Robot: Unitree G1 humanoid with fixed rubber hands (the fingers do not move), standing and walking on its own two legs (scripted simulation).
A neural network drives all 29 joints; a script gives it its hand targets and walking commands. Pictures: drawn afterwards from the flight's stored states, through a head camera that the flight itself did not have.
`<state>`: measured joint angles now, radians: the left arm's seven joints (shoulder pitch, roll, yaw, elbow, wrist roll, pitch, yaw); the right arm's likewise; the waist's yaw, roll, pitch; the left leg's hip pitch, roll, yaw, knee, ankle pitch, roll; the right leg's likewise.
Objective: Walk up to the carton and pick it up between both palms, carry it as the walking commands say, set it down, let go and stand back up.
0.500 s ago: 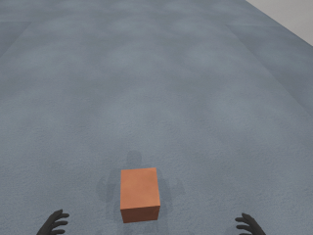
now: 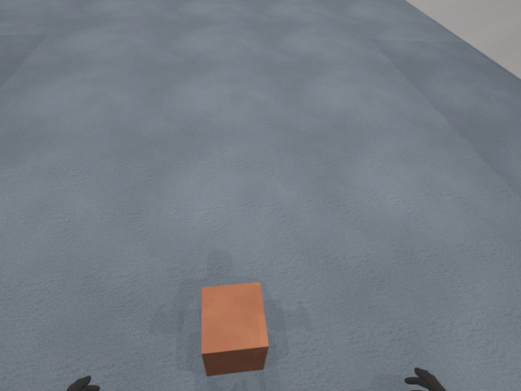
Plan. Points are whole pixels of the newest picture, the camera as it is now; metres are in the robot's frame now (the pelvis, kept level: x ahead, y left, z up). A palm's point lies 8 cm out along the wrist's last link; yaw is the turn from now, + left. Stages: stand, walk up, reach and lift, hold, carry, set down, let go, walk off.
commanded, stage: stand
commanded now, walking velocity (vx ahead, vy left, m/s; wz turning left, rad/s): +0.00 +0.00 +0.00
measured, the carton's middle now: (233, 329) +0.46 +0.05 -0.65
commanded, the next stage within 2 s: none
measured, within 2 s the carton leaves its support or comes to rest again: neither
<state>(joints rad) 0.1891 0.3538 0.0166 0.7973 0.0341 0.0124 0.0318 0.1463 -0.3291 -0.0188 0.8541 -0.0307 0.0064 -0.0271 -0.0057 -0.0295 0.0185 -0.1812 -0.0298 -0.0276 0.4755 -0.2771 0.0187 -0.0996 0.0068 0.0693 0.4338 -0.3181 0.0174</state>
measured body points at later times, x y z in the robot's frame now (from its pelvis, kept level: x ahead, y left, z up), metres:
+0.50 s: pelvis -0.01 +0.00 +0.01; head -0.02 +0.01 +0.45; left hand +0.09 +0.30 -0.11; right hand +0.09 -0.31 -0.10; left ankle -0.01 +0.11 -0.74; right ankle -0.05 -0.13 -0.74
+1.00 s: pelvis -0.02 -0.01 +0.01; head -0.02 +0.00 +0.46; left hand +0.07 +0.31 -0.11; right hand +0.08 -0.32 -0.10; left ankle -0.01 +0.11 -0.74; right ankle -0.05 -0.14 -0.74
